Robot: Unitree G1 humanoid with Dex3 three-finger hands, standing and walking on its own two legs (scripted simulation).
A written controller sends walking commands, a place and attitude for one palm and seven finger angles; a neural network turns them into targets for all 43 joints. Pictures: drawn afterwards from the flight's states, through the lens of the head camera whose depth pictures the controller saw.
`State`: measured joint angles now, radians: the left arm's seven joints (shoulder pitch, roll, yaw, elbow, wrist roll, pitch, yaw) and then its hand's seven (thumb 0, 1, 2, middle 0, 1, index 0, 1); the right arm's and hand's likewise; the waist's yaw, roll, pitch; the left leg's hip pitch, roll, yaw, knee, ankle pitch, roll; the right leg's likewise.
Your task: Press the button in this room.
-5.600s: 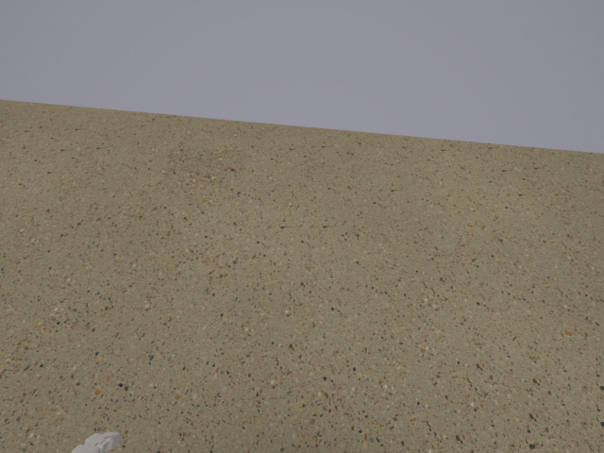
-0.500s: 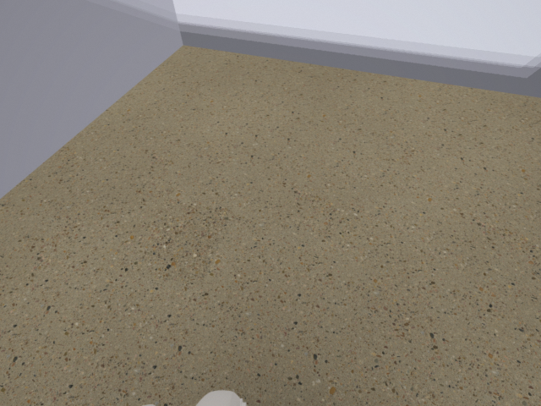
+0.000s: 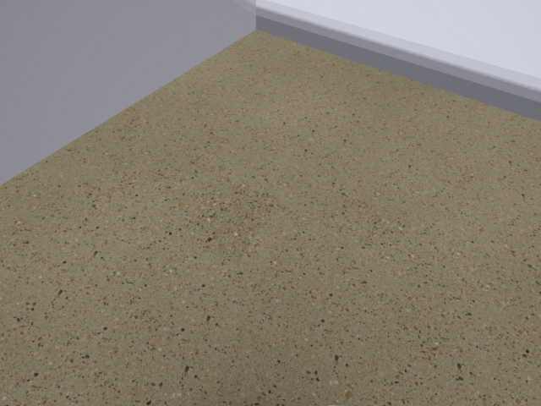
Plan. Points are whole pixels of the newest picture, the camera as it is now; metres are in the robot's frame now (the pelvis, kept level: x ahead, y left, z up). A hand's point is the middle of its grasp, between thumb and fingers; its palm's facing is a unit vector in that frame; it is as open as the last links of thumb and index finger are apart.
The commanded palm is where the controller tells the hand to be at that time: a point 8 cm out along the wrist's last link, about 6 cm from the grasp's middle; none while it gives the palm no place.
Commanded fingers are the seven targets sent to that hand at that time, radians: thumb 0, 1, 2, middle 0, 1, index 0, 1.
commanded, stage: turn or walk to find it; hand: left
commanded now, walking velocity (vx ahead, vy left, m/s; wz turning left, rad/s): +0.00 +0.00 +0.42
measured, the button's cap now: out of the picture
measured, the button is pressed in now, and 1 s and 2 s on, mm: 0 0 0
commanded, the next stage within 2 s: none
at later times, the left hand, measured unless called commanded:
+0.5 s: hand out of the picture -0.04 +0.20 -0.18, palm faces +0.27 -0.93 -0.23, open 7.4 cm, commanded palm none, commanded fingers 0.00 0.90 0.90 -0.20 -0.30 -0.20 -0.30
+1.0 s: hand out of the picture -0.05 +0.21 -0.16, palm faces +0.43 -0.86 -0.28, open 7.4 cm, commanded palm none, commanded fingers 0.00 0.90 0.90 -0.20 -0.30 -0.20 -0.30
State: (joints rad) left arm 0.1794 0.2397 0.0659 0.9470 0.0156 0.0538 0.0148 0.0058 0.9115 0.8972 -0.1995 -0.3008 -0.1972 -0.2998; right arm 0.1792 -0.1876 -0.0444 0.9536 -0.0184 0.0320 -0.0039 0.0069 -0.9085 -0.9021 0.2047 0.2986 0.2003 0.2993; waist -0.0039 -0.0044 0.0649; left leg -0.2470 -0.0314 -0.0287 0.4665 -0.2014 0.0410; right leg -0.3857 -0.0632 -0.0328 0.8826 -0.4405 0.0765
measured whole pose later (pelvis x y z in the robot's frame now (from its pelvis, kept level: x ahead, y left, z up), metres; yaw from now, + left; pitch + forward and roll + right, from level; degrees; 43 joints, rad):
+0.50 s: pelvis -0.04 -0.01 -0.01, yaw +15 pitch -1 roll +0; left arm 0.23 0.20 0.05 0.94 0.03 0.01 0.02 0.00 0.90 0.90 -0.21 -0.30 -0.20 -0.30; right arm 0.21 -0.24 -0.07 0.99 -0.01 0.07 0.01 0.01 -0.91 -0.90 0.20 0.30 0.19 0.30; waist 0.01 -0.02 0.09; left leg -0.29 0.03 0.04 0.70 -0.40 -0.05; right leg -0.26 -0.15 -0.21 0.57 -0.28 0.03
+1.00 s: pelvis -0.06 -0.02 -0.01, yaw +25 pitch -1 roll +1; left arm 0.16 0.19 0.04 0.91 0.02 0.01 0.02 0.00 0.91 0.90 -0.20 -0.30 -0.20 -0.30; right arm 0.21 -0.22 -0.07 0.96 -0.01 0.05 0.00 0.01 -0.91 -0.90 0.20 0.30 0.20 0.30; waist -0.02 0.05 0.06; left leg -0.34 -0.05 -0.09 0.65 -0.33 0.00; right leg -0.26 -0.03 -0.07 0.58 -0.30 0.00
